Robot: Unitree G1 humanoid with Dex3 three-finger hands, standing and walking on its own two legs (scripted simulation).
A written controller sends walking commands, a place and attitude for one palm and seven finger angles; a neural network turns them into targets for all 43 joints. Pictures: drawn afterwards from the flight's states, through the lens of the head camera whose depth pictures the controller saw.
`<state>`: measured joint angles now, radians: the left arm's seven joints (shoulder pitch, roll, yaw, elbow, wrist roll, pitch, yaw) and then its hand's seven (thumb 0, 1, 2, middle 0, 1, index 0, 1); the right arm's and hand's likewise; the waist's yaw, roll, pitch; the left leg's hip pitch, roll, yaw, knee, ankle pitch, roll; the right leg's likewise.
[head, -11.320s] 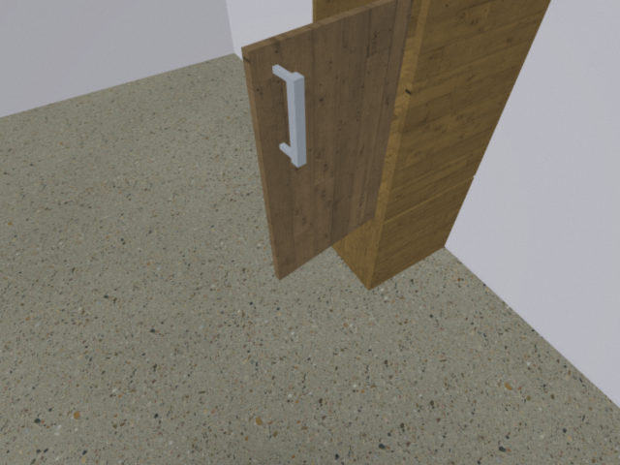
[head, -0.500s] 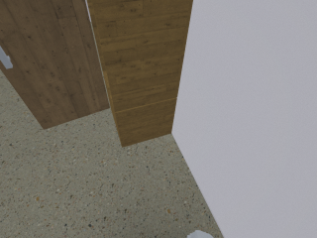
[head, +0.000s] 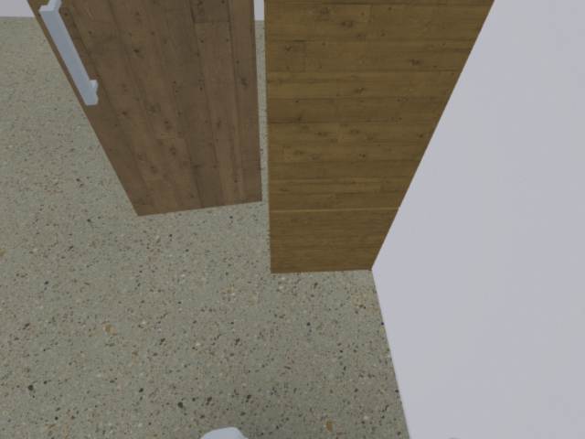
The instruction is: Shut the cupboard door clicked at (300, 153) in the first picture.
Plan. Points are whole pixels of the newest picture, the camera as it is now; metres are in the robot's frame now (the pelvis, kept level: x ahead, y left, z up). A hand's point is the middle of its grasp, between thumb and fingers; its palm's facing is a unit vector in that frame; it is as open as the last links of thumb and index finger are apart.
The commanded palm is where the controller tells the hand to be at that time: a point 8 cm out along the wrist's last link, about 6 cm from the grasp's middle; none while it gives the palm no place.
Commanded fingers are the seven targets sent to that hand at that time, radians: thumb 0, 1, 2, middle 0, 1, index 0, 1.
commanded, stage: turn to face it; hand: left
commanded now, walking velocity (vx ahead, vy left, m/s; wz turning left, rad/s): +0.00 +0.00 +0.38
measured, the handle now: (74, 53) +0.65 +0.41 +0.14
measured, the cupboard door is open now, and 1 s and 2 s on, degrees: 97 97 97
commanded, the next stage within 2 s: take the last steps up to it in 0.36 s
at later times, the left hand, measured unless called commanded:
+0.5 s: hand out of the picture +0.07 +0.18 -0.15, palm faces +0.19 -0.95 -0.25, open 7.4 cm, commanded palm none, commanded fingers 0.00 0.90 0.90 -0.20 -0.30 -0.20 -0.30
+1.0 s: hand (146, 434) +0.14 +0.22 -0.16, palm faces +0.23 -0.95 -0.21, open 7.4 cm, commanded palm none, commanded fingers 0.00 0.90 0.90 -0.20 -0.30 -0.20 -0.30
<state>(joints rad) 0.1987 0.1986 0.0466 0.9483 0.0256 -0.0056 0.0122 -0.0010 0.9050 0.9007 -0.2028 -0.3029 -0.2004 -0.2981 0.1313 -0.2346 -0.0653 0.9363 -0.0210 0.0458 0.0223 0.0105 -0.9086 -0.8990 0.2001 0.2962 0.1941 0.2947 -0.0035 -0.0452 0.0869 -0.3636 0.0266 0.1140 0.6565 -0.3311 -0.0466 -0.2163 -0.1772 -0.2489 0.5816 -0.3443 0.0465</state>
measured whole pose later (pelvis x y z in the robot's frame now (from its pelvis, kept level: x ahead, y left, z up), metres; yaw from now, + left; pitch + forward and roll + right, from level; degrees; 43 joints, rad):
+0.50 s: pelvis +0.04 -0.02 +0.00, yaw +10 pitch +0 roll +1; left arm 0.22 0.17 0.03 0.94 0.03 0.00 0.02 0.00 0.91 0.90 -0.20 -0.30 -0.20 -0.30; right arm 0.16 -0.21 -0.06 0.98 -0.01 0.07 0.01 0.01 -0.90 -0.90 0.20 0.30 0.20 0.30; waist 0.00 0.02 0.08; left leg -0.41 -0.01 0.02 0.99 -0.49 -0.04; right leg -0.23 -0.08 -0.11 0.54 -0.31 0.01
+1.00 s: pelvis +0.12 +0.02 +0.01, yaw +13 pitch -1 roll +1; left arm 0.19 0.19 0.04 1.01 0.03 0.00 -0.02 0.00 0.91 0.90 -0.20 -0.30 -0.19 -0.30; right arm 0.37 -0.14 -0.02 1.09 -0.03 -0.03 -0.01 0.01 -0.90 -0.90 0.20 0.30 0.20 0.30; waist -0.01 0.00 0.05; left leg -0.09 -0.02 0.08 0.41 -0.32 0.03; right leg -0.36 -0.08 -0.09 0.64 -0.31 0.00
